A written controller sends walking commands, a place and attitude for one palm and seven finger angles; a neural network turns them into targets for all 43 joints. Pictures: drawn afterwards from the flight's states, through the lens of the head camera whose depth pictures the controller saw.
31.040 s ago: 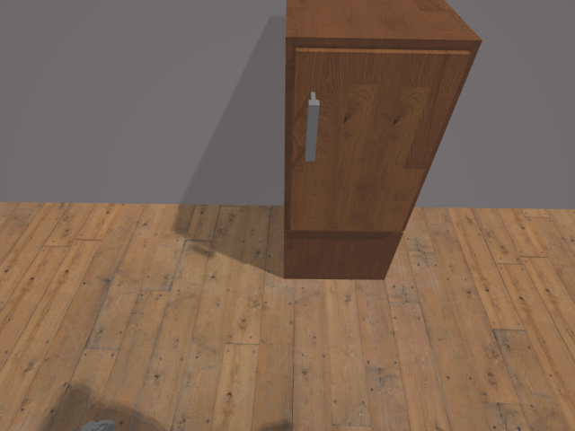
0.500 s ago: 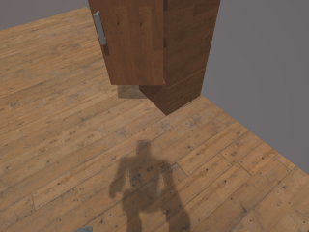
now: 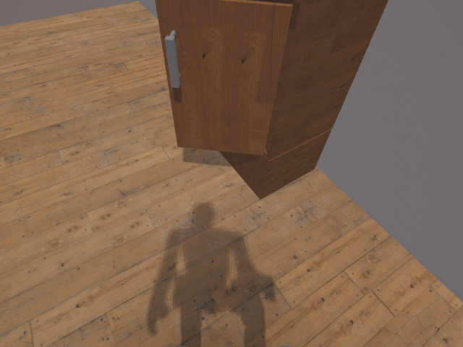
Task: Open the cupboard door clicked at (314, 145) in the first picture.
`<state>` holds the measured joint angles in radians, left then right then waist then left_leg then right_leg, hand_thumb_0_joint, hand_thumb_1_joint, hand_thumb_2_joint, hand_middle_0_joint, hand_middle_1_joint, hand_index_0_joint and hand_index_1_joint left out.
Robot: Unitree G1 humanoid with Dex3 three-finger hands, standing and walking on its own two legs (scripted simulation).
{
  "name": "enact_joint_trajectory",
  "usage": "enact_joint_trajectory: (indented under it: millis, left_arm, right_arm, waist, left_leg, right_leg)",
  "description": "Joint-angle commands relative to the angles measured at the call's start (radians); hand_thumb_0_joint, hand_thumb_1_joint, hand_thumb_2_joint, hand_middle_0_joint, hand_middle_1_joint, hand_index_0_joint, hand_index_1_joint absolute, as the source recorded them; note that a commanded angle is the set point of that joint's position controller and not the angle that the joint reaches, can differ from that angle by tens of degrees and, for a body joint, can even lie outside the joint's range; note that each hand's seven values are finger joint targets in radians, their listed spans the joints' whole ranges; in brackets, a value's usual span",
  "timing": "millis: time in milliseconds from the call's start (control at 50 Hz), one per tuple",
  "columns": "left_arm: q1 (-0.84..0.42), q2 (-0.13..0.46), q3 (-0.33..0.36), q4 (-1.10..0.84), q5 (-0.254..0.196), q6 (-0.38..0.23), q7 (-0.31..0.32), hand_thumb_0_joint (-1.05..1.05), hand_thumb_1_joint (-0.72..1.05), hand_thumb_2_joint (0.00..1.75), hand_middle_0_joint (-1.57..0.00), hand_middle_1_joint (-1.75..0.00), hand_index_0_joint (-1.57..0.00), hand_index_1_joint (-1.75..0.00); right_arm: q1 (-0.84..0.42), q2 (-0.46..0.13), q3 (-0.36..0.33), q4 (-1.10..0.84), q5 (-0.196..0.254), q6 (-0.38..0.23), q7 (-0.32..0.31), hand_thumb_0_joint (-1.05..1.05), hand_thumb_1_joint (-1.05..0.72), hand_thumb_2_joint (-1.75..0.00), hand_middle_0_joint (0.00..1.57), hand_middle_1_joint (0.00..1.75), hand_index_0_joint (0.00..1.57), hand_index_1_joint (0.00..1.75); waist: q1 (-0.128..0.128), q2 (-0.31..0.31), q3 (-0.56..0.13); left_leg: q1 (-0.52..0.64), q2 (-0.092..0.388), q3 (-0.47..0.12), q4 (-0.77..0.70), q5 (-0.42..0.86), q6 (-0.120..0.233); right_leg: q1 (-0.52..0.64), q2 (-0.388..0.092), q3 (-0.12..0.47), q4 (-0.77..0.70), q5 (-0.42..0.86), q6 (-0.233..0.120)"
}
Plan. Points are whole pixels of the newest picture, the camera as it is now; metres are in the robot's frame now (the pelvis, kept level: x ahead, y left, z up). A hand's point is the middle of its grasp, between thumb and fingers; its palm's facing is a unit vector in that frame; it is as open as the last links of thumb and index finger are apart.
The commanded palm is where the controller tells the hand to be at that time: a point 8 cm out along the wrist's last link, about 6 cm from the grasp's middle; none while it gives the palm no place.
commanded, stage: take the last steps up to it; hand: left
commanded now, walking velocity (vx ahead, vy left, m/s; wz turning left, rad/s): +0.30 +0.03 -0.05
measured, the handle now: (174, 59) +0.88 +0.26 +0.00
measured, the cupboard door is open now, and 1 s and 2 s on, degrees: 51 51 51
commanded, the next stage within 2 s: come to a stop and stand still in 0.54 s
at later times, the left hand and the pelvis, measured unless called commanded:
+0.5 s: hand (153, 298) +0.22 +0.18 -0.16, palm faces +0.04 -0.98 -0.21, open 7.1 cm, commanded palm none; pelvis +0.19 -0.01 +0.01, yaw +0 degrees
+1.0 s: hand (160, 226) +0.39 +0.21 -0.16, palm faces +0.00 -0.97 -0.26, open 7.3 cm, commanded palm none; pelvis +0.31 +0.01 +0.00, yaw -2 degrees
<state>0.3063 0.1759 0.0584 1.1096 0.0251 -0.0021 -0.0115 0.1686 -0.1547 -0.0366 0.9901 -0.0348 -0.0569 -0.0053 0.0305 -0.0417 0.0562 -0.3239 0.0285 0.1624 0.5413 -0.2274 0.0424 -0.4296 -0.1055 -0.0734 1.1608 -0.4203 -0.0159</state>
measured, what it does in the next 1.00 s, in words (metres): walks ahead: right foot, then left foot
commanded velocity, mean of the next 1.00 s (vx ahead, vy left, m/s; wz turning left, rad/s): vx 0.05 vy -0.01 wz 0.00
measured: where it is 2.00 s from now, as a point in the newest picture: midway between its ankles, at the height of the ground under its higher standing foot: (224, 328)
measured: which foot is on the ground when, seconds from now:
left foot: down 0.00-0.26, up 0.28-0.60, down 0.62-1.00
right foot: up 0.00-0.24, down 0.26-0.62, up 0.64-0.98, down 1.00-1.00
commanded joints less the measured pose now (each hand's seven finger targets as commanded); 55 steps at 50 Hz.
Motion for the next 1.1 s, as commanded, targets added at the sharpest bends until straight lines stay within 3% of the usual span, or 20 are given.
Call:
enact_joint_trajectory:
  millis: [0, 140, 200, 220, 240, 260, 300, 340, 380, 480, 540, 560, 600, 640, 700, 900, 960, 1000, 1020, 1080]
  left_arm:
    - [-0.013, 0.016, 0.006, -0.098, 0.002, -0.023, -0.006, 0.00, 0.90, 0.90, -0.20, -0.30, -0.20, -0.30]
    - [-0.117, 0.027, 0.005, -0.153, 0.003, -0.025, -0.011, 0.00, 0.90, 0.90, -0.20, -0.30, -0.20, -0.30]
    - [-0.040, 0.064, 0.014, -0.131, 0.005, -0.033, -0.008, 0.00, 0.90, 0.90, -0.20, -0.30, -0.20, -0.30]
    - [0.037, 0.114, 0.026, -0.107, 0.007, -0.041, -0.003, 0.00, 0.90, 0.90, -0.20, -0.30, -0.20, -0.30]
    - [0.139, 0.196, 0.044, -0.079, 0.008, -0.051, 0.005, 0.00, 0.90, 0.90, -0.20, -0.30, -0.20, -0.30]
    - [0.197, 0.244, 0.051, -0.069, -0.005, -0.050, 0.013, 0.00, 0.90, 0.90, -0.20, -0.30, -0.20, -0.30]
    - [0.107, 0.173, 0.031, -0.083, -0.007, -0.060, 0.025, 0.00, 0.90, 0.90, -0.20, -0.30, -0.20, -0.30]
    - [0.040, 0.114, 0.018, -0.099, -0.009, -0.070, 0.028, 0.00, 0.90, 0.90, -0.20, -0.30, -0.20, -0.30]
    - [0.027, 0.100, 0.010, -0.090, -0.005, -0.082, 0.024, 0.00, 0.90, 0.90, -0.20, -0.30, -0.20, -0.30]
    - [0.035, 0.138, 0.019, -0.058, -0.002, -0.076, 0.021, 0.00, 0.90, 0.90, -0.20, -0.30, -0.20, -0.30]
    - [0.006, 0.138, 0.016, -0.047, -0.006, -0.061, 0.019, 0.00, 0.90, 0.90, -0.20, -0.30, -0.20, -0.30]
    - [0.002, 0.121, 0.012, -0.051, -0.008, -0.056, 0.018, 0.00, 0.90, 0.90, -0.20, -0.30, -0.20, -0.30]
    - [0.012, 0.051, -0.005, -0.101, -0.015, -0.051, 0.016, 0.00, 0.90, 0.90, -0.20, -0.30, -0.20, -0.30]
    - [-0.050, 0.049, -0.013, -0.106, -0.011, -0.041, 0.024, 0.00, 0.90, 0.90, -0.20, -0.30, -0.20, -0.30]
    - [0.016, 0.008, -0.024, -0.048, -0.021, -0.010, 0.026, 0.00, 0.90, 0.90, -0.20, -0.30, -0.20, -0.30]
    - [-0.024, 0.072, 0.015, -0.148, -0.007, 0.049, 0.033, 0.00, 0.90, 0.90, -0.20, -0.30, -0.20, -0.30]
    - [0.022, 0.110, 0.022, -0.156, -0.001, 0.029, 0.033, 0.00, 0.90, 0.90, -0.20, -0.30, -0.20, -0.30]
    - [-0.012, 0.218, 0.027, -0.168, 0.006, 0.012, 0.036, 0.00, 0.90, 0.90, -0.20, -0.30, -0.20, -0.30]
    - [-0.016, 0.207, 0.021, -0.170, -0.001, 0.009, 0.042, 0.00, 0.90, 0.90, -0.20, -0.30, -0.20, -0.30]
    - [-0.087, 0.164, 0.011, -0.177, -0.008, 0.001, 0.054, 0.00, 0.90, 0.90, -0.20, -0.30, -0.20, -0.30]
  right_arm:
    - [0.147, -0.134, -0.025, 0.014, 0.004, -0.016, -0.016, 0.00, -0.90, -0.90, 0.20, 0.30, 0.20, 0.30]
    - [0.163, -0.148, -0.034, 0.043, 0.000, -0.002, -0.004, 0.00, -0.90, -0.90, 0.20, 0.30, 0.20, 0.30]
    - [0.154, -0.139, -0.026, 0.055, 0.005, 0.005, -0.003, 0.00, -0.90, -0.90, 0.20, 0.30, 0.20, 0.30]
    - [0.150, -0.117, -0.021, 0.052, 0.012, 0.003, 0.001, 0.00, -0.90, -0.90, 0.20, 0.30, 0.20, 0.30]
    - [0.152, -0.080, -0.016, 0.034, 0.018, 0.004, 0.011, 0.00, -0.90, -0.90, 0.20, 0.30, 0.20, 0.30]
    - [0.113, -0.102, -0.018, 0.009, 0.015, 0.008, 0.012, 0.00, -0.90, -0.90, 0.20, 0.30, 0.20, 0.30]
    - [0.033, -0.109, -0.027, 0.002, 0.014, 0.008, 0.008, 0.00, -0.90, -0.90, 0.20, 0.30, 0.20, 0.30]
    - [0.060, -0.074, -0.022, 0.030, 0.012, 0.018, 0.012, 0.00, -0.90, -0.90, 0.20, 0.30, 0.20, 0.30]
    - [0.101, -0.039, -0.014, 0.047, 0.013, 0.027, 0.019, 0.00, -0.90, -0.90, 0.20, 0.30, 0.20, 0.30]
    - [0.052, -0.023, -0.008, 0.022, 0.015, 0.021, 0.031, 0.00, -0.90, -0.90, 0.20, 0.30, 0.20, 0.30]
    - [0.115, -0.060, -0.014, 0.042, 0.009, 0.011, 0.026, 0.00, -0.90, -0.90, 0.20, 0.30, 0.20, 0.30]
    - [0.202, -0.109, -0.023, 0.064, 0.005, 0.003, 0.018, 0.00, -0.90, -0.90, 0.20, 0.30, 0.20, 0.30]
    - [0.375, -0.273, -0.057, 0.084, -0.006, 0.009, -0.007, 0.00, -0.90, -0.90, 0.20, 0.30, 0.20, 0.30]
    - [0.237, -0.210, -0.037, 0.047, 0.001, 0.015, -0.022, 0.00, -0.90, -0.90, 0.20, 0.30, 0.20, 0.30]
    - [0.072, -0.128, 0.004, 0.017, 0.005, 0.007, -0.041, 0.00, -0.90, -0.90, 0.20, 0.30, 0.20, 0.30]
    - [0.027, -0.217, -0.058, 0.001, 0.004, 0.075, -0.051, 0.00, -0.90, -0.90, 0.20, 0.30, 0.20, 0.30]
    - [0.021, -0.204, -0.065, -0.015, 0.014, 0.083, -0.042, 0.00, -0.90, -0.90, 0.20, 0.30, 0.20, 0.30]
    - [0.040, -0.114, -0.050, -0.037, 0.031, 0.098, -0.024, 0.00, -0.90, -0.90, 0.20, 0.30, 0.20, 0.30]
    - [0.001, -0.102, -0.049, -0.039, 0.028, 0.117, -0.027, 0.00, -0.90, -0.90, 0.20, 0.30, 0.20, 0.30]
    - [0.008, -0.113, -0.042, -0.013, 0.025, 0.122, -0.022, 0.00, -0.90, -0.90, 0.20, 0.30, 0.20, 0.30]
  waist:
    - [-0.024, 0.138, -0.043]
    - [-0.025, 0.116, 0.001]
    - [0.020, 0.055, -0.010]
    - [0.055, -0.027, -0.034]
    - [0.086, -0.216, -0.060]
    - [0.107, -0.265, -0.071]
    - [0.064, -0.160, -0.010]
    - [0.014, -0.053, -0.028]
    - [-0.015, -0.089, -0.050]
    - [-0.005, -0.090, -0.031]
    - [-0.054, -0.056, -0.020]
    - [-0.096, 0.037, -0.058]
    - [-0.146, 0.344, -0.155]
    - [-0.097, 0.243, -0.083]
    - [-0.015, 0.132, -0.065]
    - [-0.027, 0.218, -0.108]
    - [0.003, 0.090, -0.149]
    - [-0.003, -0.199, -0.117]
    - [0.012, -0.159, -0.122]
    - [-0.022, -0.115, -0.097]
  left_leg:
    - [0.129, 0.271, -0.229, -0.369, 0.018, 0.116]
    - [0.110, 0.255, -0.175, -0.349, -0.046, 0.129]
    - [0.050, 0.176, -0.119, -0.201, -0.084, 0.064]
    - [-0.048, 0.099, -0.051, -0.043, -0.105, 0.023]
    - [-0.243, -0.015, 0.028, 0.206, -0.214, -0.025]
    - [-0.323, -0.016, -0.028, 0.451, -0.402, -0.035]
    - [-0.390, 0.050, -0.158, 0.598, -0.237, -0.041]
    - [-0.303, 0.084, -0.154, 0.522, -0.135, -0.062]
    - [-0.234, 0.073, -0.112, 0.403, -0.088, -0.081]
    - [-0.098, 0.020, -0.042, 0.111, -0.020, -0.069]
    - [0.121, -0.014, -0.011, -0.049, 0.083, -0.059]
    - [0.262, 0.020, -0.057, -0.082, 0.123, -0.042]
    - [0.423, 0.371, -0.498, -0.221, 0.233, 0.138]
    - [0.240, 0.373, -0.481, -0.257, 0.193, 0.173]
    - [0.081, 0.295, -0.252, -0.234, 0.592, 0.117]
    - [0.148, 0.314, -0.223, -0.122, 0.676, 0.119]
    - [0.102, 0.215, -0.167, 0.013, 0.435, 0.032]
    - [-0.069, -0.035, -0.057, 0.345, -0.348, -0.073]
    - [-0.080, -0.035, -0.166, 0.488, -0.417, -0.065]
    - [-0.181, -0.023, -0.203, 0.622, -0.290, -0.086]
  right_leg:
    - [-0.127, -0.040, 0.030, -0.072, 0.097, 0.010]
    - [0.050, 0.003, -0.023, -0.466, 0.144, 0.019]
    - [0.265, 0.039, -0.047, -0.640, 0.200, 0.012]
    - [0.412, -0.022, 0.049, -0.704, 0.148, -0.019]
    - [0.572, -0.226, 0.344, -0.829, 0.100, -0.112]
    - [0.569, -0.365, 0.535, -0.949, 0.060, -0.209]
    - [0.479, -0.327, 0.455, -0.941, 0.223, -0.203]
    - [0.399, -0.260, 0.238, -0.930, 0.414, -0.157]
    - [0.374, -0.199, 0.091, -0.914, 0.567, -0.124]
    - [0.333, -0.174, 0.042, -0.881, 0.522, -0.117]
    - [0.215, -0.133, 0.014, -0.788, 0.393, -0.072]
    - [0.147, -0.096, -0.014, -0.640, 0.372, -0.052]
    - [-0.099, 0.093, -0.083, -0.146, -0.218, 0.006]
    - [-0.159, 0.021, 0.045, 0.038, -0.138, -0.007]
    - [0.056, -0.011, 0.078, -0.214, -0.036, 0.034]
    - [0.101, 0.072, 0.023, -0.410, 0.020, 0.015]
    - [0.261, 0.032, 0.061, -0.697, 0.427, 0.002]
    - [0.271, -0.290, 0.305, -0.792, 0.910, -0.174]
    - [0.228, -0.288, 0.326, -0.800, 0.907, -0.206]
    - [0.320, -0.211, 0.233, -0.752, 0.971, -0.183]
